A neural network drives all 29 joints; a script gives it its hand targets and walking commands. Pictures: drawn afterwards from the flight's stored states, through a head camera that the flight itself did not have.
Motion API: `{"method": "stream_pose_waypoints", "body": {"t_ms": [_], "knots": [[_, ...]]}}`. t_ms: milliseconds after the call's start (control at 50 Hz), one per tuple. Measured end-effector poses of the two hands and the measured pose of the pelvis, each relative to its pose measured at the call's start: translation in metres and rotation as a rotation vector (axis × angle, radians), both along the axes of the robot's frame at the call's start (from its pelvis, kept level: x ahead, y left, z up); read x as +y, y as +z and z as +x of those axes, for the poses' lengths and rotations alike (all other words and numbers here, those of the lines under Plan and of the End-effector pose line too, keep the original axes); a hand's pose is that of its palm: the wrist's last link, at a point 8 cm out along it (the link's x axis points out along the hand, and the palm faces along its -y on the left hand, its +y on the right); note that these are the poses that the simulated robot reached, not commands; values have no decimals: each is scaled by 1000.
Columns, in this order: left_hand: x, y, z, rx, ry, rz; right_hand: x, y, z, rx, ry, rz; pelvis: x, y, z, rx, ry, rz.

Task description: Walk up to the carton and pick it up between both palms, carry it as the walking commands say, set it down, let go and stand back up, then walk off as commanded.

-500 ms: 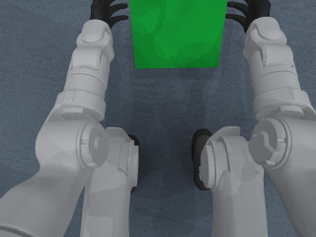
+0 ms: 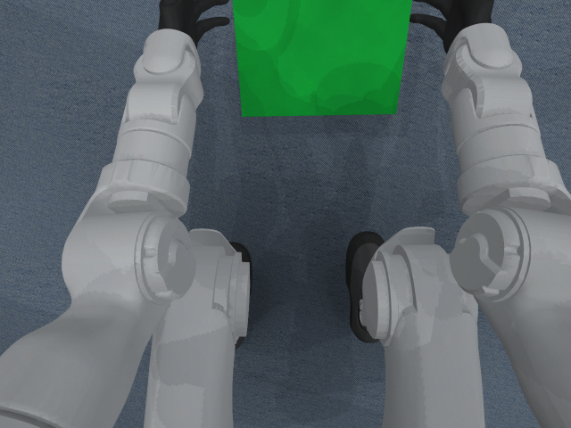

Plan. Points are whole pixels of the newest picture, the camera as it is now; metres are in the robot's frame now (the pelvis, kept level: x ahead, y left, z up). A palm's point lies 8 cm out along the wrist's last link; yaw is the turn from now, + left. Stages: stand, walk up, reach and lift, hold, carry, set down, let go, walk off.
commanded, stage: set down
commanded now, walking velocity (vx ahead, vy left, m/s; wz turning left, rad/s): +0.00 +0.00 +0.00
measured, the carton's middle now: (316, 39) +0.55 -0.03 -0.27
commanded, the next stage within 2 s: none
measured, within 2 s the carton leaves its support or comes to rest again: rests again in 0.66 s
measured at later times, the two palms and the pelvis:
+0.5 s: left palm (184, 39) +0.53 +0.12 -0.18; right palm (459, 31) +0.53 -0.18 -0.18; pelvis +0.00 +0.00 +0.00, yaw +0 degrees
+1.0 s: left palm (163, 68) +0.50 +0.15 -0.19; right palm (475, 68) +0.49 -0.21 -0.19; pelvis -0.02 +0.00 -0.01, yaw +0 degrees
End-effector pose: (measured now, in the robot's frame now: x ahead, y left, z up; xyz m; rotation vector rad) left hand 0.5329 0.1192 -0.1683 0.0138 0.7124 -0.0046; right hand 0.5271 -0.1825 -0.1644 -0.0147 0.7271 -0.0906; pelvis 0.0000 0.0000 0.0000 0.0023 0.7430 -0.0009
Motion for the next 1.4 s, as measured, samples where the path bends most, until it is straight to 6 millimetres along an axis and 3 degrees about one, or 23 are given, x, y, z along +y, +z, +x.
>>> {"method": "stream_pose_waypoints", "body": {"t_ms": [460,660,780,920,1120,1400], "knots": [[2,-11,0,-6,-15,5,0,-9,1,-23,6,-5,0,-4,2,-27,-2,0],[7,-35,-22,83,-42,56,-7,-35,-27,77,8,-35,1,-5,0,-55,-2,-6],[24,-37,-31,68,1,81,-29,-39,-43,76,-50,-63,0,-6,-7,-92,-5,-5],[31,-32,-36,60,22,82,-30,-35,-44,64,-66,-58,-3,-9,-16,-137,-9,3],[33,-7,-24,-10,29,88,-29,-10,-28,-14,-62,-60,-5,-5,-19,-126,-12,7],[29,83,-18,-63,69,74,-36,78,-28,-94,-93,-58,-4,44,-11,-36,-22,19]]}}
